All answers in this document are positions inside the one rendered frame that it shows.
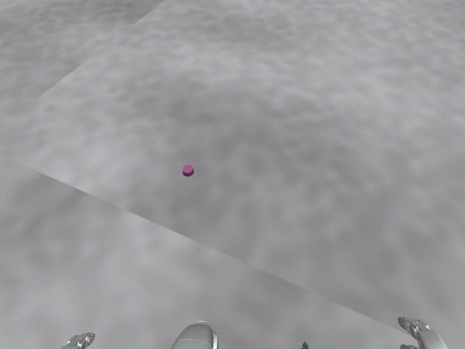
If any left robot hand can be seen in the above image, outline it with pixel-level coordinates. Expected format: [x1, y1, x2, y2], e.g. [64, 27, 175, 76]
[60, 332, 95, 349]

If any right robot hand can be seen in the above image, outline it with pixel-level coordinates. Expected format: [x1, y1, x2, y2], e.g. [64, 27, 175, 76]
[398, 316, 449, 349]

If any tin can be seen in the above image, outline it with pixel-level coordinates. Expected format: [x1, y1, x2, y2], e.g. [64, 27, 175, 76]
[182, 165, 194, 177]

